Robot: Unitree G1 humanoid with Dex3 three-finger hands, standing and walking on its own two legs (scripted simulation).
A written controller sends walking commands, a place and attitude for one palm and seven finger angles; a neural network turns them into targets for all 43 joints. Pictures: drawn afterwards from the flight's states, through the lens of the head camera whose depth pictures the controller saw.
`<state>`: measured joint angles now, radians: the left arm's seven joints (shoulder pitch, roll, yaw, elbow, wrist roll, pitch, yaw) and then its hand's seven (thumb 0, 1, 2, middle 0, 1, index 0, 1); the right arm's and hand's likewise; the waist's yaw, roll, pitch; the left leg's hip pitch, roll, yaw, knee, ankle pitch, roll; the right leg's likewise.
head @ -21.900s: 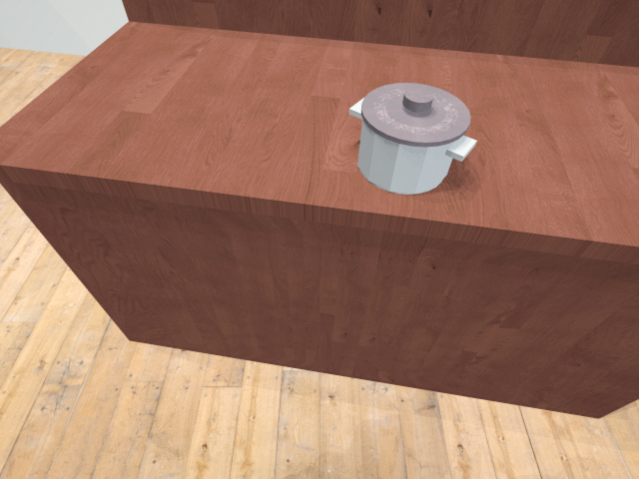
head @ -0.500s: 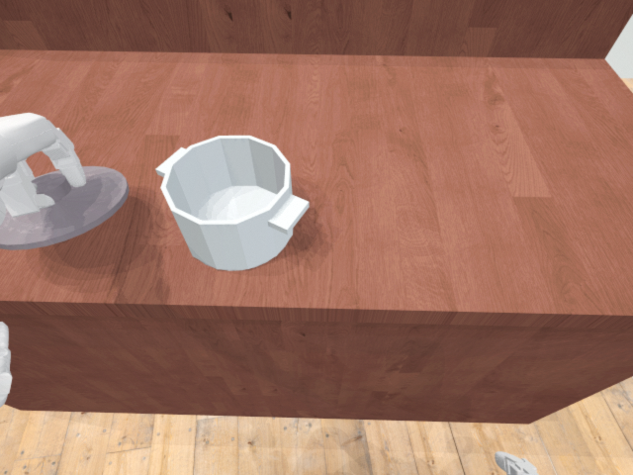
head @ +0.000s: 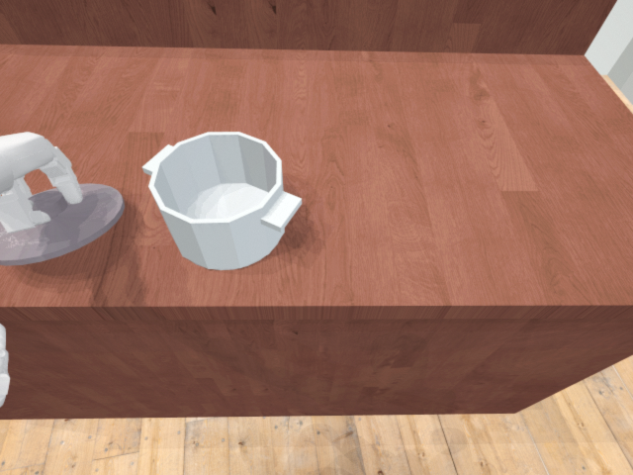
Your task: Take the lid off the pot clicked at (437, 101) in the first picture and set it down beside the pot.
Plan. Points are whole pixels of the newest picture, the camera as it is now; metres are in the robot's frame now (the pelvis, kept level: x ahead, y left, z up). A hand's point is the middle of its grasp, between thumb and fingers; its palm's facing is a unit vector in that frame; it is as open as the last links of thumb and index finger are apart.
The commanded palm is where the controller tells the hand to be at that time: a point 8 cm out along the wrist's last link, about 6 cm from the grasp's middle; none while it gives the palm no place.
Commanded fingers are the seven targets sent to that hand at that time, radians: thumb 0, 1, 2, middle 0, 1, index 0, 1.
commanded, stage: lower the lid onto the table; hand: left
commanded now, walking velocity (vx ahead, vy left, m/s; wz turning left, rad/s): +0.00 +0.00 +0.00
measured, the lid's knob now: (45, 205) +0.43 +0.35 +0.09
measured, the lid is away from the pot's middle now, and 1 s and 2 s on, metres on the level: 0.22 0.24 0.24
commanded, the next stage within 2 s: open the fingers wide in 0.64 s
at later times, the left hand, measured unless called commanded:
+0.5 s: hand (28, 208) +0.42 +0.36 +0.10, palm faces -0.47 -0.18 -0.86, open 7.6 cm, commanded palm +0.46 +0.36 +0.16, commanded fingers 0.00 0.42 1.30 -1.03 -0.75 -1.01 -0.72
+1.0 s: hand (29, 215) +0.42 +0.36 +0.09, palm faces -0.42 -0.12 -0.90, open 7.7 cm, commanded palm +0.44 +0.35 +0.14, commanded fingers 0.00 0.28 1.04 -0.78 -0.81 -0.77 -0.79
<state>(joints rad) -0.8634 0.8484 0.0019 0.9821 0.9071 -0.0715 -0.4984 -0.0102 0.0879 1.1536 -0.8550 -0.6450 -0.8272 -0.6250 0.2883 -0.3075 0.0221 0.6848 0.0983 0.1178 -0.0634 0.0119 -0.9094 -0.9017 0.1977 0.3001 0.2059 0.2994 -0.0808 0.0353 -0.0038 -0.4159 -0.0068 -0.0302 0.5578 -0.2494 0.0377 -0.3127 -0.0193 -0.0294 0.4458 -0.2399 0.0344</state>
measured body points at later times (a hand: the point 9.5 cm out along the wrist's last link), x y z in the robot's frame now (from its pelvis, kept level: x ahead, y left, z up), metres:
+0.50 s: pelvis +0.00 +0.01 -0.01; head +0.05 +0.02 +0.44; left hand +0.44 +0.36 +0.15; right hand +0.04 -0.27 -0.13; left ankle +0.02 +0.09 -0.74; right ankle -0.01 -0.15 -0.74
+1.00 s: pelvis -0.01 +0.01 -0.02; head +0.05 +0.03 +0.43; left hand +0.43 +0.36 +0.14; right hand +0.02 -0.27 -0.14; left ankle +0.02 +0.09 -0.74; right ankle -0.01 -0.15 -0.74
